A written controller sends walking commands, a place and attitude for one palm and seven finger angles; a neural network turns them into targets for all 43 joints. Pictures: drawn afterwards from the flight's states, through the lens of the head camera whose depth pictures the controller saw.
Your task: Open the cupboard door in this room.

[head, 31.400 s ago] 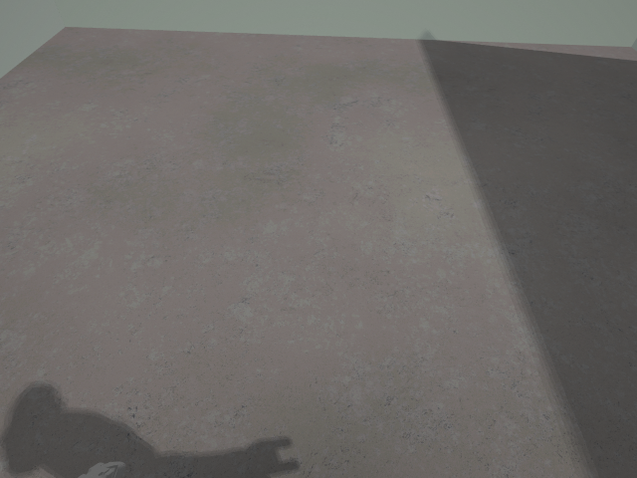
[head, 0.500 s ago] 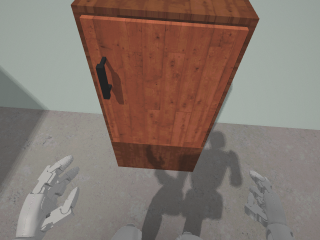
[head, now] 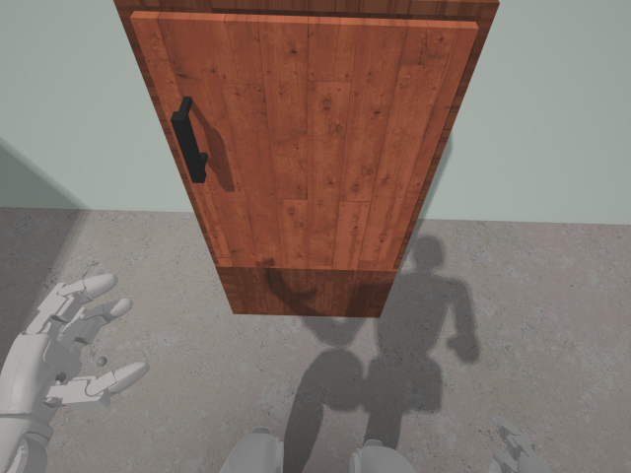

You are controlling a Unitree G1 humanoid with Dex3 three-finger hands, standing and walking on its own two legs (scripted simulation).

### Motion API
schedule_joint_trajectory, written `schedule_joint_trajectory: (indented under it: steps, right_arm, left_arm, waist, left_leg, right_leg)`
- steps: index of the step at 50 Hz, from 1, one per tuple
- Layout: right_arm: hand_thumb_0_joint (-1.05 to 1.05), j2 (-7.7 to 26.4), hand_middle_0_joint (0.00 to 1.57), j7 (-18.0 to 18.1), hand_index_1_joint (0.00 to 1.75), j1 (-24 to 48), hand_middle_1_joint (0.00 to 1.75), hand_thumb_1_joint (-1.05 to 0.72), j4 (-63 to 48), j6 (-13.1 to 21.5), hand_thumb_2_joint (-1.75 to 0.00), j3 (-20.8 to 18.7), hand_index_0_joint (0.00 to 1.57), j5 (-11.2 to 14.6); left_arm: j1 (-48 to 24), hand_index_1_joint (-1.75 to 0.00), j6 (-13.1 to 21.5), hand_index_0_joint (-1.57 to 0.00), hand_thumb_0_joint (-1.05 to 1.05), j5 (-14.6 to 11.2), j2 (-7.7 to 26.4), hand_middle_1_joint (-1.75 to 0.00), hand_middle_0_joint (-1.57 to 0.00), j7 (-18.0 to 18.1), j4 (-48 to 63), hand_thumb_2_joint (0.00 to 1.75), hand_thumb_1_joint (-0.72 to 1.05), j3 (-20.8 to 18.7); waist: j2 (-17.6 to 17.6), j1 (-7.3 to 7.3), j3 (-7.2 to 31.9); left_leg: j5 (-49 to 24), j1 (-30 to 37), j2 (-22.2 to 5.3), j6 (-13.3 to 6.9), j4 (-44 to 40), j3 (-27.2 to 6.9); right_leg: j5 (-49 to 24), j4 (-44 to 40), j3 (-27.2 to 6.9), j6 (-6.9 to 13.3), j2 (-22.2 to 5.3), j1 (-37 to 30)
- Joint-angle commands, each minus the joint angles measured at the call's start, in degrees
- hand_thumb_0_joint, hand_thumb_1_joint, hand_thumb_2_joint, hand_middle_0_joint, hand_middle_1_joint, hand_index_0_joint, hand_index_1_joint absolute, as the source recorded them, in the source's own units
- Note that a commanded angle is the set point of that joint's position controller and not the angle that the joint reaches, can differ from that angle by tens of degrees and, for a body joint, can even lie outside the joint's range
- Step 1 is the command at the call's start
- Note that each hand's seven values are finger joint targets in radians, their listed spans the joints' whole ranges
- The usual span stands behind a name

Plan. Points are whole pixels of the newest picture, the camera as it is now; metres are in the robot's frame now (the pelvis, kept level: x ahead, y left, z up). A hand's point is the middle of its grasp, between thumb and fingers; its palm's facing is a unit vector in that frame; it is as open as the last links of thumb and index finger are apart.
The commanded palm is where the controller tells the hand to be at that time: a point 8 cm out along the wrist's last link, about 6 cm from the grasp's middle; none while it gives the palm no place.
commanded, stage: raise the hand with hooked fingers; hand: left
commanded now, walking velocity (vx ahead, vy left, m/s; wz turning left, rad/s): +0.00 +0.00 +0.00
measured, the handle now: (192, 141) +0.57 +0.21 +0.07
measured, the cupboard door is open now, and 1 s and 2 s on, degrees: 0 0 0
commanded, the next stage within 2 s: move the hooked fingers beside the handle in 1.24 s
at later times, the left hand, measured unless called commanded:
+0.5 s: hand (56, 320) +0.27 +0.30 +0.07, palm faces +0.03 -1.00 -0.03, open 13.8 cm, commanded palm +0.25 +0.35 +0.07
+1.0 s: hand (63, 286) +0.31 +0.30 +0.08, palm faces +0.01 -1.00 -0.02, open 14.0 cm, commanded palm +0.28 +0.35 +0.08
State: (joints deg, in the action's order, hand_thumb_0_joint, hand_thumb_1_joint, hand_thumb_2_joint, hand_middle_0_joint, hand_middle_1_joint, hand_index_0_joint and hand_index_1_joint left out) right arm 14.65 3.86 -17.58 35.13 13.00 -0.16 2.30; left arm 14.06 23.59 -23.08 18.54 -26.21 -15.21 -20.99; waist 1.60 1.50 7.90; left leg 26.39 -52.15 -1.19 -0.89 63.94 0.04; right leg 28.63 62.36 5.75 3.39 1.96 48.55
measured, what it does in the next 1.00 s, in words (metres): stands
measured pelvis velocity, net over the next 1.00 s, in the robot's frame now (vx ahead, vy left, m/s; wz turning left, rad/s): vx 0.02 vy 0.03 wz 0.00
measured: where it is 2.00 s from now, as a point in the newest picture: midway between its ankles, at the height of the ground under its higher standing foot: outside the picture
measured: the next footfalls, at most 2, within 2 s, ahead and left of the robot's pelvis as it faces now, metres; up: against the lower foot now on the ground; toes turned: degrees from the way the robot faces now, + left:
none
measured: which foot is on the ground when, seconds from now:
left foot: down 0.00-1.00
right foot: down 0.00-1.00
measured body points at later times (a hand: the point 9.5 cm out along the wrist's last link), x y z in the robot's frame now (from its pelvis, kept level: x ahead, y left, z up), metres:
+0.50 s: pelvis +0.01 +0.04 +0.02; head +0.07 +0.07 +0.46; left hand +0.27 +0.36 +0.07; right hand +0.20 -0.19 -0.04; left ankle +0.05 +0.11 -0.66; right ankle +0.02 -0.08 -0.66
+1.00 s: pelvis +0.02 +0.03 +0.02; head +0.08 +0.05 +0.47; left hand +0.30 +0.36 +0.08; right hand +0.15 -0.23 -0.05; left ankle +0.05 +0.11 -0.66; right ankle +0.02 -0.08 -0.66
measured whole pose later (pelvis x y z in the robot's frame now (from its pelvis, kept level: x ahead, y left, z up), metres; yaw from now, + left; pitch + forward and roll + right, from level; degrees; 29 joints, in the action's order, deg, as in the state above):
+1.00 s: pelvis +0.02 +0.03 +0.02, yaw +0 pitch +13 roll -3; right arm 16.2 3.2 -17.8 31.2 9.3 1.4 2.2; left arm -1.0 17.6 -20.8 24.1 -28.1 -24.6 -23.9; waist 0.8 1.8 6.6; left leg 24.8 -44.8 0.0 -3.4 56.7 0.9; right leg 25.6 53.0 4.6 1.0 1.2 40.3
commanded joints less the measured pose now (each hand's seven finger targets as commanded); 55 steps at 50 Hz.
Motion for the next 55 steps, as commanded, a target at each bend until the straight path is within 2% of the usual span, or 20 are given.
schedule_joint_trajectory:
  steps: [1, 3, 5, 9, 14, 16, 19, 20, 22, 25, 29, 34, 37, 41, 42, 44, 47, 50, 53, 55]
  right_arm:
    - [0.00, 8.3, 0.20, 0.7, 0.30, 4.3, 0.30, -0.90, -9.8, 4.4, -0.90, -3.2, 0.20, 0.2]
    - [0.00, 8.5, 0.20, 0.7, 0.30, 4.1, 0.30, -0.90, -9.9, 4.6, -0.90, -3.2, 0.20, 0.2]
    - [0.00, 9.0, 0.20, 0.7, 0.30, 3.8, 0.30, -0.90, -10.0, 4.6, -0.90, -3.2, 0.20, 0.0]
    - [0.00, 9.2, 0.20, 0.4, 0.30, 3.8, 0.30, -0.90, -10.5, 3.8, -0.90, -2.9, 0.20, -0.1]
    - [0.00, 9.7, 0.20, 0.3, 0.30, 3.4, 0.30, -0.90, -11.6, 2.6, -0.90, -2.4, 0.20, 0.0]
    - [0.00, 9.9, 0.20, 0.2, 0.30, 2.9, 0.30, -0.90, -11.8, 2.3, -0.90, -2.1, 0.20, -0.1]
    - [0.00, 10.0, 0.20, 0.4, 0.30, 3.0, 0.30, -0.90, -12.1, 1.7, -0.90, -2.0, 0.20, 0.0]
    - [0.00, 10.0, 0.20, 0.5, 0.30, 2.9, 0.30, -0.90, -12.2, 1.7, -0.90, -1.9, 0.20, -0.1]
    - [0.00, 10.0, 0.20, 0.5, 0.30, 2.5, 0.30, -0.90, -12.2, 1.6, -0.90, -1.8, 0.20, -0.2]
    - [0.00, 10.1, 0.20, 0.4, 0.30, 2.3, 0.30, -0.90, -11.8, 1.3, -0.90, -1.7, 0.20, -0.2]
    - [0.00, 10.3, 0.20, 0.7, 0.30, 2.6, 0.30, -0.90, -11.7, 0.6, -0.90, -1.6, 0.20, 0.0]
    - [0.00, 10.5, 0.20, 0.8, 0.30, 1.7, 0.30, -0.90, -11.4, 0.2, -0.90, -1.8, 0.20, 0.0]
    - [0.00, 10.6, 0.20, 0.8, 0.30, 1.3, 0.30, -0.90, -11.0, -0.2, -0.90, -1.7, 0.20, 0.0]
    - [0.00, 10.6, 0.20, 0.4, 0.30, 0.9, 0.30, -0.90, -11.4, -0.5, -0.90, -2.0, 0.20, 0.1]
    - [0.00, 10.6, 0.20, 0.3, 0.30, 1.1, 0.30, -0.90, -11.6, -0.5, -0.90, -1.9, 0.20, 0.0]
    - [0.00, 10.5, 0.20, 0.1, 0.30, 1.2, 0.30, -0.90, -11.7, -0.8, -0.90, -2.1, 0.20, 0.1]
    - [0.00, 10.3, 0.20, 0.1, 0.30, 1.2, 0.30, -0.90, -11.9, -1.0, -0.90, -2.0, 0.20, 0.2]
    - [0.00, 10.4, 0.20, 0.2, 0.30, 1.0, 0.30, -0.90, -11.8, -1.0, -0.90, -2.0, 0.20, 0.0]
    - [0.00, 10.0, 0.20, 0.4, 0.30, 1.3, 0.30, -0.90, -11.4, -1.1, -0.90, -1.9, 0.20, 0.2]
    - [0.00, 10.0, 0.20, 0.6, 0.30, 1.5, 0.30, -0.90, -11.3, -1.1, -0.90, -1.7, 0.20, 0.2]
  left_arm:
    - [-5.2, -0.96, 5.6, -0.27, 0.00, -0.7, 11.7, -0.96, -0.27, 0.1, 11.9, 0.46, -0.13, -4.6]
    - [-5.4, -0.99, 5.4, -0.28, 0.00, -0.2, 11.1, -0.99, -0.28, 1.1, 13.0, 0.44, -0.17, -3.8]
    - [-6.2, -1.02, 5.1, -0.28, 0.00, 0.3, 12.6, -1.02, -0.28, 2.3, 14.3, 0.42, -0.22, -4.9]
    - [-6.0, -1.08, 3.9, -0.29, 0.00, 1.1, 11.8, -1.08, -0.29, 3.9, 14.3, 0.38, -0.31, -4.1]
    - [-9.4, -1.15, 1.4, -0.29, 0.00, 2.0, 11.4, -1.15, -0.29, 3.6, 12.5, 0.33, -0.43, -2.7]
    - [-12.2, -1.18, 0.4, -0.30, 0.00, 2.0, 12.5, -1.18, -0.30, 2.9, 12.3, 0.31, -0.48, -3.2]
    - [-14.4, -1.20, -0.8, -0.30, 0.00, 2.2, 12.7, -1.20, -0.30, 2.3, 10.3, 0.30, -0.50, -3.2]
    - [-16.6, -1.20, -0.9, -0.30, 0.00, 2.1, 13.5, -1.20, -0.30, 1.7, 10.6, 0.30, -0.50, -3.4]
    - [-17.4, -1.20, -1.0, -0.30, 0.00, 2.4, 14.4, -1.20, -0.30, 1.3, 11.2, 0.30, -0.50, -4.1]
    - [-18.7, -1.20, -1.7, -0.30, 0.00, 2.2, 15.4, -1.20, -0.30, 0.8, 8.8, 0.30, -0.50, -4.9]
    - [-21.6, -1.20, -2.6, -0.30, 0.00, 2.0, 16.3, -1.20, -0.30, -0.3, 5.5, 0.30, -0.50, -5.7]
    - [-24.4, -1.20, -2.5, -0.30, 0.00, 1.7, 18.4, -1.20, -0.30, -1.6, 5.3, 0.30, -0.50, -6.8]
    - [-26.4, -1.20, -2.6, -0.30, 0.00, 1.4, 19.6, -1.20, -0.30, -2.2, 3.4, 0.30, -0.50, -7.6]
    - [-23.4, -1.20, -2.9, -0.30, 0.00, 0.9, 18.8, -1.20, -0.30, -2.8, 1.2, 0.30, -0.50, -7.6]
    - [-22.9, -1.20, -3.0, -0.30, 0.00, 0.8, 18.9, -1.20, -0.30, -2.8, 0.9, 0.30, -0.50, -7.8]
    - [-22.9, -1.20, -2.8, -0.30, 0.00, 0.7, 18.8, -1.20, -0.30, -2.5, 0.8, 0.30, -0.50, -8.0]
    - [-24.0, -1.20, -2.0, -0.30, 0.00, 0.9, 19.3, -1.20, -0.30, -1.9, 1.7, 0.30, -0.50, -8.1]
    - [-24.7, -1.20, -1.1, -0.30, 0.00, 1.0, 20.5, -1.20, -0.30, -1.2, 3.0, 0.30, -0.50, -8.9]
    - [-24.8, -1.20, -0.4, -0.30, 0.00, 0.9, 19.7, -1.20, -0.30, -1.1, 3.0, 0.30, -0.50, -8.5]
    - [-25.3, -1.20, -0.5, -0.30, 0.00, 0.9, 19.9, -1.20, -0.30, -1.3, 2.0, 0.30, -0.50, -8.3]
  waist:
    - [0.3, -1.72, 12.2]
    - [1.9, -1.62, 12.0]
    - [3.5, -1.89, 12.2]
    - [4.8, -1.67, 11.4]
    - [5.5, -0.74, 9.6]
    - [5.9, -0.66, 10.9]
    - [5.0, -0.58, 10.1]
    - [6.5, -0.75, 10.4]
    - [6.9, -1.02, 13.1]
    - [6.1, -1.05, 11.9]
    - [4.9, -0.77, 11.3]
    - [6.6, -1.03, 14.5]
    - [6.3, -0.78, 13.9]
    - [4.4, -1.32, 13.7]
    - [5.3, -1.66, 13.4]
    - [3.7, -1.34, 13.0]
    - [5.4, -1.40, 12.5]
    - [4.7, -1.11, 13.1]
    - [4.6, -0.83, 13.8]
    - [4.7, -0.73, 12.1]
  left_leg:
    - [-9.3, 7.8, 0.8, -1.5, -8.2, -2.2]
    - [-8.7, 10.9, 0.9, -1.4, -10.4, -2.6]
    - [-9.5, 13.3, 0.7, -1.2, -11.8, -3.5]
    - [-8.7, 16.2, 0.4, -0.4, -14.3, -4.5]
    - [-8.4, 18.7, -0.1, 0.5, -16.3, -6.2]
    - [-10.4, 20.3, -0.2, 0.9, -16.4, -6.5]
    - [-9.5, 20.8, -0.4, 1.3, -17.2, -7.2]
    - [-11.3, 21.6, -0.2, 1.7, -17.0, -7.4]
    - [-15.4, 24.8, -0.5, 2.2, -17.2, -7.7]
    - [-17.2, 24.8, -0.6, 2.6, -17.1, -8.0]
    - [-13.4, 23.5, -0.3, 2.0, -17.8, -7.5]
    - [-19.7, 26.8, -0.5, 2.3, -17.2, -7.0]
    - [-19.1, 25.8, -0.3, 1.9, -17.3, -6.6]
    - [-20.5, 24.4, 0.0, 1.2, -16.9, -5.5]
    - [-20.2, 23.9, 0.1, 1.3, -17.1, -5.4]
    - [-18.2, 22.6, 0.3, 0.8, -16.9, -4.9]
    - [-16.5, 21.9, 0.5, 0.5, -16.9, -4.4]
    - [-16.3, 21.6, 0.4, 0.1, -16.5, -4.2]
    - [-15.2, 21.0, 0.7, -0.3, -16.2, -3.5]
    - [-13.9, 19.6, 0.8, -0.5, -16.1, -3.5]
  right_leg:
    - [-3.1, -13.4, -9.1, -3.0, -1.9, -9.3]
    - [-3.3, -12.7, -6.2, -2.4, -1.2, -7.7]
    - [-5.2, -11.3, -4.0, -1.7, -0.5, -6.9]
    - [-5.8, -11.5, -2.2, -1.6, -0.3, -6.0]
    - [-6.7, -11.9, -1.1, -1.5, 0.1, -5.0]
    - [-7.8, -11.9, -0.9, -1.3, 0.3, -5.2]
    - [-7.4, -12.4, -0.8, -1.3, 0.4, -5.0]
    - [-8.2, -12.1, -0.8, -0.9, 0.5, -5.2]
    - [-9.5, -12.4, -0.7, -1.0, 0.4, -5.7]
    - [-10.1, -12.6, -0.7, -0.9, 0.6, -5.9]
    - [-9.1, -13.6, -0.9, -1.1, 0.4, -6.2]
    - [-11.4, -14.0, -1.1, -1.0, 0.5, -7.4]
    - [-11.7, -14.5, -1.3, -0.9, 0.7, -8.1]
    - [-13.6, -14.9, -1.5, -1.0, 0.7, -9.8]
    - [-13.5, -14.9, -1.6, -1.0, 0.6, -10.0]
    - [-13.2, -15.1, -1.7, -1.1, 0.6, -10.2]
    - [-12.4, -15.2, -2.2, -1.0, 0.6, -10.5]
    - [-12.8, -15.2, -2.7, -1.1, 0.6, -11.2]
    - [-12.8, -15.5, -3.3, -1.4, 0.4, -12.1]
    - [-12.1, -15.8, -3.6, -1.3, 0.4, -12.1]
